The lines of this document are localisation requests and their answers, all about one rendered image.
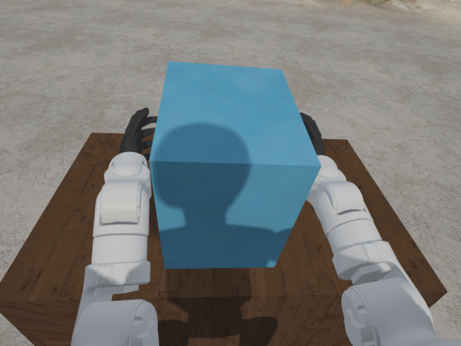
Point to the left robot forearm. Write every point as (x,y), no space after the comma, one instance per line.
(121,226)

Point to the carton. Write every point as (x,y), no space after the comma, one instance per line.
(231,166)

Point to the robot left hand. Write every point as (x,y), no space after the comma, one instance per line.
(131,141)

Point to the robot right hand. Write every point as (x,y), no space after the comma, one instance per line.
(314,134)

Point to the pedestal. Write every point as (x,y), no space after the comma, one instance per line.
(295,303)

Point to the robot right upper arm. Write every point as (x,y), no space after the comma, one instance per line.
(388,313)

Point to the right robot forearm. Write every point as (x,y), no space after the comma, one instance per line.
(360,254)

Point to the robot left upper arm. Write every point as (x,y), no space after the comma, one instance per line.
(117,323)

